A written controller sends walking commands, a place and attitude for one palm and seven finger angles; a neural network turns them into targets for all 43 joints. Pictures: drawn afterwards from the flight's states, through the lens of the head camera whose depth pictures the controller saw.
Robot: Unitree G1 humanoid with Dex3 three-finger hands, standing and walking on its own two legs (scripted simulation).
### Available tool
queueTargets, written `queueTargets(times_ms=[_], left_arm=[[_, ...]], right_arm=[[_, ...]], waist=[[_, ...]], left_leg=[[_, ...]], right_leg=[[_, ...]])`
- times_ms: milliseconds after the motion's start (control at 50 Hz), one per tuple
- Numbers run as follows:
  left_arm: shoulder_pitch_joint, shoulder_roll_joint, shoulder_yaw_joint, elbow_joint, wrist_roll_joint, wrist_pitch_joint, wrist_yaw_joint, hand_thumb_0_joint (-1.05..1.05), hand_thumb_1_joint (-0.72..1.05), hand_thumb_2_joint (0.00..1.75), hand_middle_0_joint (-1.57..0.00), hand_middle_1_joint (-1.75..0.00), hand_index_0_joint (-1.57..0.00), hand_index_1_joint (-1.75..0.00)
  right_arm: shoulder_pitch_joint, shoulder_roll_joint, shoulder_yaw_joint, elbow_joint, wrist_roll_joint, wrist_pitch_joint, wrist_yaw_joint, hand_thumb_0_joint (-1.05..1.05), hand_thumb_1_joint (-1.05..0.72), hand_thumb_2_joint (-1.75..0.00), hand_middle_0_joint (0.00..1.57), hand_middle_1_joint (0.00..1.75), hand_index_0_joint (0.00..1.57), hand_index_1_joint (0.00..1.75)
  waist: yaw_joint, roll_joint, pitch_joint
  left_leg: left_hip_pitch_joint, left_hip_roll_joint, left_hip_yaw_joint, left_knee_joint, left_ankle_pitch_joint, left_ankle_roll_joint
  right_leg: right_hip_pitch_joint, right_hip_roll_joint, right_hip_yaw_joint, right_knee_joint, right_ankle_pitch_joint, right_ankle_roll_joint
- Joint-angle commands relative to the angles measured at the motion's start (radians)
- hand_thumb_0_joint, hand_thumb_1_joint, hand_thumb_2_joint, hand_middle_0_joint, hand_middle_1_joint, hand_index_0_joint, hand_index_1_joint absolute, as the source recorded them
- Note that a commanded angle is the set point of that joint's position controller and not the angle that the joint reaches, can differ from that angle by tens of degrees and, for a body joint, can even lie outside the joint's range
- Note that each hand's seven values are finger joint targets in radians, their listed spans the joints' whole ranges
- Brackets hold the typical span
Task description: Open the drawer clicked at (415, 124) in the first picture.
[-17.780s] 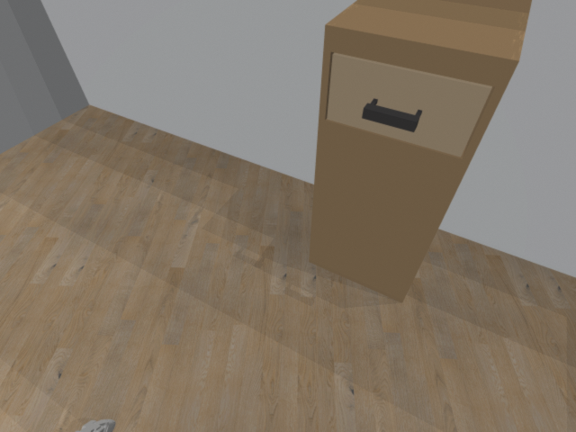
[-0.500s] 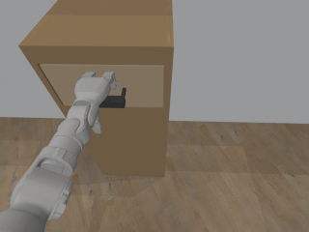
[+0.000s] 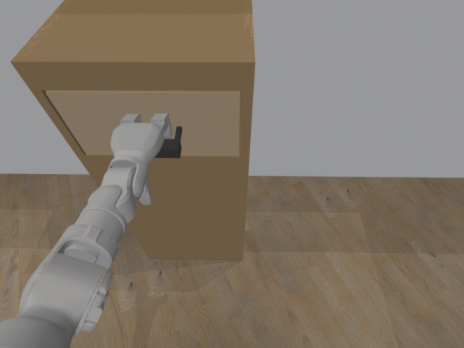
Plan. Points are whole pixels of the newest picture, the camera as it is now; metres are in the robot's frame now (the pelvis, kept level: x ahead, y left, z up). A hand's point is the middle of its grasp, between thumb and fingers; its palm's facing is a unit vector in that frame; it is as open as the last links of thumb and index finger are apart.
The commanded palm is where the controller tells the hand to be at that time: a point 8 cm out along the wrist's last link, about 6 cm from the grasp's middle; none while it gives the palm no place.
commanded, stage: lower the fingers behind the handle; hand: left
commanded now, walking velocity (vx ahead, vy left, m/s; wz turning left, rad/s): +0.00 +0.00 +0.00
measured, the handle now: (150, 139) +0.51 +0.16 +0.05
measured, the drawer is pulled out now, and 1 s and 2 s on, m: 0.00 0.00 0.02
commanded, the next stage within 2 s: close the thumb around the handle in 0.68 s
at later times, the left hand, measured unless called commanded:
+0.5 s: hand (149, 164) +0.46 +0.16 +0.03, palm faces -0.03 -0.02 -1.00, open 13.9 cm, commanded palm +0.44 +0.16 +0.09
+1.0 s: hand (149, 166) +0.45 +0.16 +0.03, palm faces -0.02 -0.01 -1.00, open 12.5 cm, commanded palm +0.43 +0.16 +0.09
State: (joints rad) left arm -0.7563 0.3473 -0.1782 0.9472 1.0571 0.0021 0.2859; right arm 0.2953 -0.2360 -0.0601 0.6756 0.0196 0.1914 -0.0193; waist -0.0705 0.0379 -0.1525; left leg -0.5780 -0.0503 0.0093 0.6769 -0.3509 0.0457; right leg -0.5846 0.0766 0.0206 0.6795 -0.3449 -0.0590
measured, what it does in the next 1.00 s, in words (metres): stands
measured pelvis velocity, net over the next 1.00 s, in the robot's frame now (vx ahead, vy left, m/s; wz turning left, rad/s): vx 0.00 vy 0.00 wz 0.00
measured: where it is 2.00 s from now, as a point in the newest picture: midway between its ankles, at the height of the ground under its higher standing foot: outside the picture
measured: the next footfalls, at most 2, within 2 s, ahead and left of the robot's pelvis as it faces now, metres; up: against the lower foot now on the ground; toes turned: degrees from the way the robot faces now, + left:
none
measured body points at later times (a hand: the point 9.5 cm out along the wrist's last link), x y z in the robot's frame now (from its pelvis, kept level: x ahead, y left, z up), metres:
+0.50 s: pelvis +0.00 +0.00 -0.01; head +0.06 -0.01 +0.44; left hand +0.45 +0.16 +0.08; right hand +0.04 -0.27 -0.14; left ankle -0.02 +0.09 -0.72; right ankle -0.02 -0.08 -0.72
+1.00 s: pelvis +0.00 +0.00 +0.00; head +0.06 -0.01 +0.44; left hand +0.45 +0.16 +0.09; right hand +0.05 -0.26 -0.14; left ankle -0.02 +0.09 -0.72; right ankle -0.02 -0.08 -0.72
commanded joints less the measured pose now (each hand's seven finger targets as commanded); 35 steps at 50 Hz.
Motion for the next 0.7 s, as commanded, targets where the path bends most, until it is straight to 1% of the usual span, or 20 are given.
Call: queueTargets(times_ms=[0,20,60,80,120,180,220,240,300,320,360,400,440,460,500,540,580,620,640,680], left_arm=[[-0.466,0.182,0.077,-0.174,-0.001,0.013,0.058,0.0,-0.5,0.3,-0.3,-1.2,-0.3,-1.2],[-0.45,0.2,0.092,-0.167,0.001,0.015,0.057,0.0,-0.5,0.3,-0.3,-1.2,-0.3,-1.2],[-0.448,0.155,0.055,-0.163,0.002,0.018,0.055,0.0,-0.5,0.3,-0.3,-1.2,-0.3,-1.2],[-0.452,0.152,0.055,-0.167,0.0,0.016,0.055,0.0,-0.5,0.3,-0.3,-1.2,-0.3,-1.2],[-0.435,0.175,0.074,-0.15,0.002,0.009,0.055,0.0,-0.5,0.3,-0.3,-1.2,-0.3,-1.2],[-0.462,0.18,0.073,-0.161,0.011,-0.002,0.071,0.0,-0.5,0.3,-0.3,-1.2,-0.3,-1.2],[-0.461,0.182,0.081,-0.173,0.016,-0.013,0.082,0.0,-0.5,0.3,-0.3,-1.2,-0.3,-1.2],[-0.458,0.152,0.06,-0.166,0.013,-0.012,0.088,0.0,-0.5,0.3,-0.3,-1.2,-0.3,-1.2],[-0.456,0.185,0.087,-0.135,0.018,0.005,0.102,0.0,-0.5,0.3,-0.3,-1.2,-0.3,-1.2],[-0.466,0.153,0.056,-0.127,0.017,0.016,0.103,0.0,-0.5,0.3,-0.3,-1.2,-0.3,-1.2],[-0.489,0.171,0.07,-0.124,0.01,0.03,0.104,0.0,-0.5,0.3,-0.3,-1.2,-0.3,-1.2],[-0.495,0.207,0.093,-0.122,0.009,0.033,0.097,0.0,-0.5,0.3,-0.3,-1.2,-0.3,-1.2],[-0.475,0.199,0.089,-0.128,0.012,0.029,0.09,0.0,-0.5,0.3,-0.3,-1.2,-0.3,-1.2],[-0.463,0.168,0.063,-0.113,0.008,0.032,0.084,0.0,-0.5,0.3,-0.3,-1.2,-0.3,-1.2],[-0.476,0.163,0.059,-0.103,0.005,0.028,0.074,0.0,-0.5,0.3,-0.3,-1.2,-0.3,-1.2],[-0.453,0.184,0.08,-0.13,0.004,0.014,0.071,0.0,-0.5,0.3,-0.3,-1.2,-0.3,-1.2],[-0.46,0.17,0.065,-0.134,0.005,0.006,0.069,0.0,-0.5,0.3,-0.3,-1.2,-0.3,-1.2],[-0.444,0.201,0.093,-0.137,0.01,-0.003,0.073,0.0,-0.5,0.3,-0.3,-1.2,-0.3,-1.2],[-0.441,0.171,0.071,-0.149,0.009,-0.006,0.075,0.0,-0.5,0.3,-0.3,-1.2,-0.3,-1.2],[-0.44,0.179,0.08,-0.144,0.011,-0.004,0.084,0.0,-0.5,0.3,-0.3,-1.2,-0.3,-1.2]], right_arm=[[0.049,-0.139,-0.044,-0.089,-0.012,-0.025,-0.007,0.0,-0.9,-0.9,0.2,0.3,0.2,0.3],[0.057,-0.14,-0.043,-0.089,-0.01,-0.022,-0.008,0.0,-0.9,-0.9,0.2,0.3,0.2,0.3],[0.05,-0.138,-0.042,-0.092,-0.009,-0.02,-0.009,0.0,-0.9,-0.9,0.2,0.3,0.2,0.3],[0.055,-0.138,-0.044,-0.091,-0.01,-0.024,-0.009,0.0,-0.9,-0.9,0.2,0.3,0.2,0.3],[0.058,-0.14,-0.043,-0.092,-0.009,-0.022,-0.012,0.0,-0.9,-0.9,0.2,0.3,0.2,0.3],[0.057,-0.138,-0.042,-0.086,-0.011,-0.027,-0.016,0.0,-0.9,-0.9,0.2,0.3,0.2,0.3],[0.06,-0.136,-0.045,-0.085,-0.013,-0.031,-0.014,0.0,-0.9,-0.9,0.2,0.3,0.2,0.3],[0.062,-0.133,-0.045,-0.085,-0.015,-0.033,-0.012,0.0,-0.9,-0.9,0.2,0.3,0.2,0.3],[0.065,-0.138,-0.044,-0.077,-0.014,-0.032,-0.011,0.0,-0.9,-0.9,0.2,0.3,0.2,0.3],[0.066,-0.137,-0.044,-0.078,-0.012,-0.032,-0.01,0.0,-0.9,-0.9,0.2,0.3,0.2,0.3],[0.067,-0.14,-0.045,-0.072,-0.011,-0.033,-0.011,0.0,-0.9,-0.9,0.2,0.3,0.2,0.3],[0.068,-0.144,-0.041,-0.075,-0.011,-0.032,-0.015,0.0,-0.9,-0.9,0.2,0.3,0.2,0.3],[0.072,-0.141,-0.042,-0.079,-0.011,-0.032,-0.015,0.0,-0.9,-0.9,0.2,0.3,0.2,0.3],[0.068,-0.139,-0.04,-0.082,-0.01,-0.032,-0.016,0.0,-0.9,-0.9,0.2,0.3,0.2,0.3],[0.073,-0.141,-0.039,-0.077,-0.009,-0.034,-0.018,0.0,-0.9,-0.9,0.2,0.3,0.2,0.3],[0.074,-0.142,-0.043,-0.085,-0.011,-0.036,-0.02,0.0,-0.9,-0.9,0.2,0.3,0.2,0.3],[0.078,-0.14,-0.041,-0.084,-0.009,-0.037,-0.02,0.0,-0.9,-0.9,0.2,0.3,0.2,0.3],[0.081,-0.142,-0.042,-0.083,-0.01,-0.036,-0.019,0.0,-0.9,-0.9,0.2,0.3,0.2,0.3],[0.076,-0.138,-0.044,-0.086,-0.012,-0.037,-0.017,0.0,-0.9,-0.9,0.2,0.3,0.2,0.3],[0.076,-0.139,-0.044,-0.082,-0.011,-0.038,-0.015,0.0,-0.9,-0.9,0.2,0.3,0.2,0.3]], waist=[[-0.014,-0.026,-0.382],[-0.008,-0.04,-0.393],[-0.021,-0.049,-0.362],[-0.023,-0.049,-0.357],[-0.019,-0.061,-0.359],[-0.028,-0.04,-0.347],[-0.02,-0.026,-0.376],[-0.024,-0.006,-0.372],[-0.025,-0.044,-0.38],[-0.035,-0.031,-0.364],[-0.04,-0.035,-0.359],[-0.033,-0.042,-0.387],[-0.024,-0.028,-0.394],[-0.032,-0.028,-0.37],[-0.043,-0.056,-0.355],[-0.027,-0.035,-0.389],[-0.032,-0.039,-0.362],[-0.021,-0.04,-0.377],[-0.021,-0.024,-0.38],[-0.023,-0.031,-0.362]], left_leg=[[0.208,0.017,0.007,-0.01,0.423,0.001],[0.198,0.016,0.007,-0.01,0.423,0.002],[0.192,0.018,0.009,-0.01,0.407,0.003],[0.19,0.019,0.01,-0.009,0.407,0.004],[0.174,0.016,0.007,-0.007,0.395,0.006],[0.165,0.016,0.008,0.0,0.364,0.005],[0.174,0.016,0.006,0.008,0.382,0.003],[0.175,0.016,0.007,0.012,0.387,0.002],[0.148,0.016,0.006,0.017,0.371,0.002],[0.15,0.016,0.007,0.015,0.357,0.002],[0.151,0.017,0.009,0.013,0.343,0.005],[0.142,0.015,0.007,0.012,0.349,0.006],[0.152,0.014,0.009,0.012,0.369,0.006],[0.149,0.014,0.011,0.01,0.36,0.006],[0.139,0.016,0.007,0.01,0.354,0.007],[0.156,0.015,0.012,0.01,0.368,0.008],[0.146,0.016,0.009,0.007,0.355,0.006],[0.147,0.017,0.007,0.01,0.377,0.005],[0.158,0.016,0.009,0.011,0.383,0.004],[0.156,0.019,0.007,0.009,0.366,0.003]], right_leg=[[0.18,-0.032,0.021,-0.058,0.414,0.011],[0.194,-0.033,0.021,-0.054,0.423,0.013],[0.172,-0.032,0.019,-0.059,0.413,0.015],[0.172,-0.033,0.02,-0.061,0.419,0.016],[0.179,-0.033,0.023,-0.057,0.414,0.016],[0.15,-0.033,0.027,-0.056,0.387,0.016],[0.148,-0.032,0.027,-0.044,0.391,0.013],[0.136,-0.031,0.024,-0.041,0.393,0.012],[0.147,-0.03,0.024,-0.037,0.387,0.013],[0.129,-0.03,0.022,-0.042,0.373,0.015],[0.13,-0.03,0.024,-0.048,0.365,0.017],[0.161,-0.032,0.029,-0.044,0.381,0.016],[0.166,-0.031,0.026,-0.04,0.4,0.015],[0.156,-0.031,0.025,-0.046,0.395,0.016],[0.151,-0.032,0.025,-0.051,0.387,0.017],[0.17,-0.033,0.03,-0.048,0.407,0.017],[0.155,-0.032,0.024,-0.048,0.388,0.017],[0.164,-0.032,0.027,-0.041,0.403,0.015],[0.157,-0.031,0.023,-0.041,0.405,0.014],[0.143,-0.029,0.02,-0.044,0.378,0.013]])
